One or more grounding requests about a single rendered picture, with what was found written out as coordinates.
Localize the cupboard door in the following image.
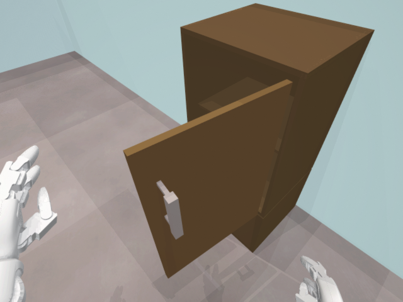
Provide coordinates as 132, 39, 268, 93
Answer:
123, 79, 293, 278

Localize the robot left hand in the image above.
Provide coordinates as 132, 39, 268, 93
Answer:
0, 145, 57, 259

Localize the robot left forearm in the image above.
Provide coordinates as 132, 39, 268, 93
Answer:
0, 259, 26, 302

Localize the robot right hand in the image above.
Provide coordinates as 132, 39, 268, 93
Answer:
295, 256, 343, 302

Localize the handle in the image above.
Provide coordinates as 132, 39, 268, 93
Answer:
156, 181, 184, 239

